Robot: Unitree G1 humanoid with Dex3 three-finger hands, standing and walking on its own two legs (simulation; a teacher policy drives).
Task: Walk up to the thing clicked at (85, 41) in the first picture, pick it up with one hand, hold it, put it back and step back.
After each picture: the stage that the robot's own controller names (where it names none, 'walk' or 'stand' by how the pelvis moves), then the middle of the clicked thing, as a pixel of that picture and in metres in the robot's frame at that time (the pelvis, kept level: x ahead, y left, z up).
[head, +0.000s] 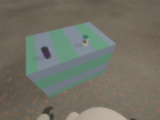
stand; (85, 40) +0.82 +0.09 -0.06
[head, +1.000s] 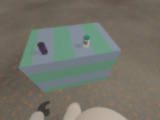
walk; (86, 41) +0.75 +0.10 -0.02
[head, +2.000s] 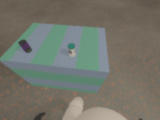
walk; (71, 50) +0.56 +0.25 -0.03
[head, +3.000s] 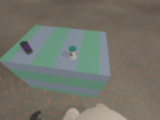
stand; (72, 52) +0.57 +0.17 -0.03
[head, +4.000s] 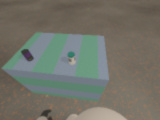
stand; (71, 58) +0.54 +0.20 -0.05
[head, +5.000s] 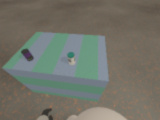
stand; (71, 58) +0.53 +0.20 -0.06
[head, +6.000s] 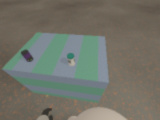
stand; (71, 59) +0.52 +0.20 -0.06
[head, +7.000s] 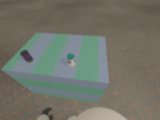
stand; (71, 60) +0.52 +0.20 -0.06
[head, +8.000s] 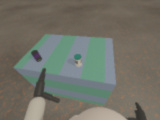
rise first; (78, 60) +0.53 +0.17 -0.05
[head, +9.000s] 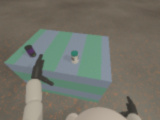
go down; (74, 57) +0.55 +0.16 -0.04
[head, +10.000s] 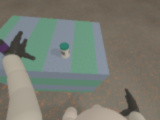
go down; (64, 50) +0.52 +0.17 +0.00
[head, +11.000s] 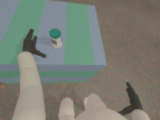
close in; (56, 39) +0.55 +0.18 +0.03
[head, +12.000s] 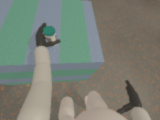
close; (51, 36) +0.56 +0.18 +0.05
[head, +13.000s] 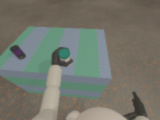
lift; (65, 58) +0.40 +0.17 +0.11
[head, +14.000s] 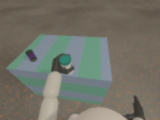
hold; (67, 65) +0.32 +0.16 +0.15
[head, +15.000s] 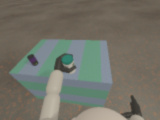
hold; (69, 64) +0.33 +0.15 +0.15
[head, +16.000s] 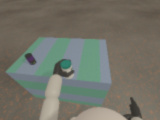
hold; (67, 69) +0.32 +0.17 +0.10
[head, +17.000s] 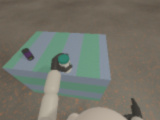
crouch; (65, 64) +0.35 +0.18 +0.11
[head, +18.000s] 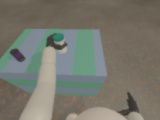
crouch; (60, 43) +0.49 +0.19 +0.15
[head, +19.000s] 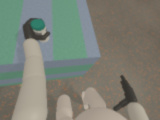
lower; (41, 31) +0.58 +0.19 +0.06
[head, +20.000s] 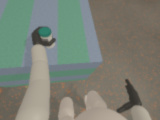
lower; (47, 38) +0.55 +0.19 +0.05
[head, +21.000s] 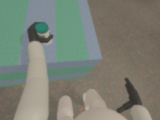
lower; (44, 34) +0.56 +0.19 +0.06
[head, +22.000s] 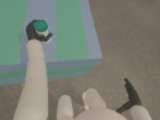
lower; (43, 32) +0.57 +0.19 +0.06
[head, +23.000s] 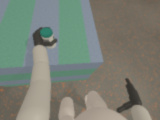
loosen; (48, 38) +0.55 +0.19 +0.04
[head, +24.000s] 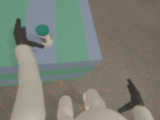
withdraw; (45, 36) +0.55 +0.19 +0.05
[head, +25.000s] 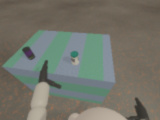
sink last; (74, 58) +0.51 +0.17 -0.01
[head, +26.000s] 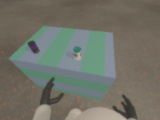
stand; (77, 53) +0.56 +0.17 -0.01
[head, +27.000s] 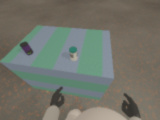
stand; (73, 54) +0.53 +0.18 +0.00
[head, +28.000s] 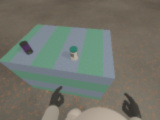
stand; (74, 53) +0.53 +0.17 +0.01
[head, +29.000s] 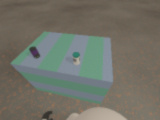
stand; (76, 58) +0.55 +0.16 -0.05
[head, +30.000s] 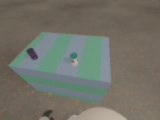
stand; (74, 59) +0.53 +0.18 -0.06
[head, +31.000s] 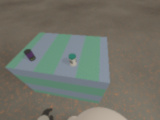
stand; (72, 60) +0.52 +0.19 -0.06
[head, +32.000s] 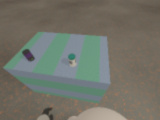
walk; (72, 60) +0.51 +0.19 -0.06
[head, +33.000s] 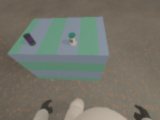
walk; (72, 39) +0.69 +0.21 -0.03
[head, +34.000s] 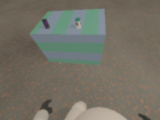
walk; (78, 23) +1.04 +0.23 -0.04
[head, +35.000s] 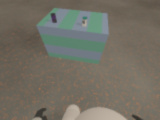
walk; (84, 21) +1.17 +0.14 -0.04
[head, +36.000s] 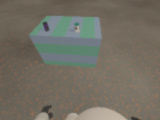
stand; (77, 27) +1.11 +0.22 -0.06
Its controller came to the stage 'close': yes
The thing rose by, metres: 0.21
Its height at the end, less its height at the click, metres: +0.00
